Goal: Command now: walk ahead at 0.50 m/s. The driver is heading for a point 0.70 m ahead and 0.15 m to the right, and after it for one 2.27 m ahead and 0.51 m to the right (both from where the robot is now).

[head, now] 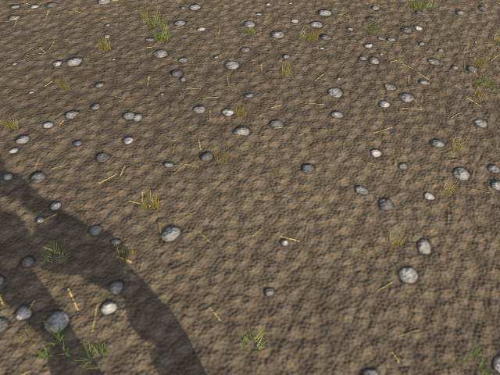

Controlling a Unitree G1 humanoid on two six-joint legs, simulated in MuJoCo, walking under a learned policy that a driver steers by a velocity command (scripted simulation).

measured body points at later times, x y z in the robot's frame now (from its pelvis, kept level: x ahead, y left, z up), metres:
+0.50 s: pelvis +0.27 -0.06 -0.01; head +0.30 -0.06 +0.44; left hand +0.39 +0.20 -0.14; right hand +0.29 -0.31 -0.15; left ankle +0.18 +0.08 -0.65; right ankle +0.31 -0.10 -0.74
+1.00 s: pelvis +0.49 -0.06 -0.01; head +0.54 -0.06 +0.43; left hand +0.62 +0.19 -0.16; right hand +0.56 -0.35 -0.12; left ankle +0.61 -0.02 -0.74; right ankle +0.35 -0.13 -0.67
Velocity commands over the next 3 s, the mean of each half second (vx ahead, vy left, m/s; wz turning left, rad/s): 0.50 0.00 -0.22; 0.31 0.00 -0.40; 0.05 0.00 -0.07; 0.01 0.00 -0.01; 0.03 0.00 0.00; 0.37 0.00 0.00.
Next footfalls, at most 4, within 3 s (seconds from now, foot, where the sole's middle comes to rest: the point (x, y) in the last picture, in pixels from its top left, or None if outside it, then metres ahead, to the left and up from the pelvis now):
0.36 right None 0.35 -0.11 -0.78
0.88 left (266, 318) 0.65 -0.04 -0.78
1.26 right None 0.49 -0.19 -0.78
2.70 left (271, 289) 0.74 -0.05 -0.78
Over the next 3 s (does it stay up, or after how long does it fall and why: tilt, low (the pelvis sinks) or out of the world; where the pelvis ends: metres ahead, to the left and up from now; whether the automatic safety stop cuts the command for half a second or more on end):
stays up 0.77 -0.13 0.00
